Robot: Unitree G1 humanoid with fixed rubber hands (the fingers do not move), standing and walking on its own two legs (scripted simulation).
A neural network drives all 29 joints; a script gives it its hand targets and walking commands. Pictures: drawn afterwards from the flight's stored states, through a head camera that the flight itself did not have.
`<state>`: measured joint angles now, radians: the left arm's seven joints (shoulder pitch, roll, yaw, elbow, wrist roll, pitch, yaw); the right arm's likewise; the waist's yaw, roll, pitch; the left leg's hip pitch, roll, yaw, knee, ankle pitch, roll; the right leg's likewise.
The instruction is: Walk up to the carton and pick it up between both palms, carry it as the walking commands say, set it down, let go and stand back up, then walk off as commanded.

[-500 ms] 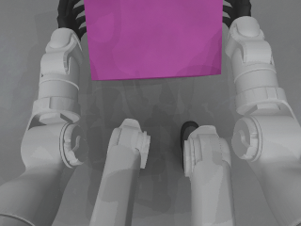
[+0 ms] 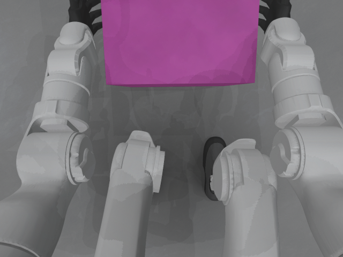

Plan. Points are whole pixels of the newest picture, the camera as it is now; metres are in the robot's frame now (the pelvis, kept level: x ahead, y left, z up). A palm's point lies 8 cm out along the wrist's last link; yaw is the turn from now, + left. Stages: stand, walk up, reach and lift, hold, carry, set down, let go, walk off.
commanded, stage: set down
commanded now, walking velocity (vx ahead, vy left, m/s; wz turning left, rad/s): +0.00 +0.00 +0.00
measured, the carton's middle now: (178, 18) +0.56 +0.03 -0.24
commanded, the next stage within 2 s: none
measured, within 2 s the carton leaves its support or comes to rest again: rests again in 0.36 s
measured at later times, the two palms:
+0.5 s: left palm (90, 31) +0.51 +0.20 -0.18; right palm (271, 26) +0.54 -0.16 -0.18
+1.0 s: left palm (90, 28) +0.51 +0.20 -0.18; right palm (271, 23) +0.54 -0.16 -0.18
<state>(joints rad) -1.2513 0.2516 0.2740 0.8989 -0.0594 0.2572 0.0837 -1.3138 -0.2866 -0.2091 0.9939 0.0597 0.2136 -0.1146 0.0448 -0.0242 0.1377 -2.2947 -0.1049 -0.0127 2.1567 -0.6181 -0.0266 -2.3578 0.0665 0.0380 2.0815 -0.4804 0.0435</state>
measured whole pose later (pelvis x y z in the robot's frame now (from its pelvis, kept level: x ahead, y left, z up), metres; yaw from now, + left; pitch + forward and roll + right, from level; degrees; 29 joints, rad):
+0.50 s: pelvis +0.00 -0.01 -0.01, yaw +1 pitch +41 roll +0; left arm -1.28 0.28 0.23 0.97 -0.10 0.20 0.06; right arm -1.34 -0.32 -0.12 1.06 0.16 0.16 -0.13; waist 0.04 -0.02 0.22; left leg -2.28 -0.08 -0.01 2.21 -0.63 -0.03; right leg -2.35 0.04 0.01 2.15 -0.51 0.01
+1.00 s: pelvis +0.00 -0.01 -0.02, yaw +2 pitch +37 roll +1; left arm -1.37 0.30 0.23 1.05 -0.08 0.18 0.04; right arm -1.43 -0.35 -0.14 1.15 0.13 0.15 -0.10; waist 0.04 -0.02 0.30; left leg -2.26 -0.07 0.00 2.23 -0.62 -0.02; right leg -2.32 0.04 0.01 2.18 -0.50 0.01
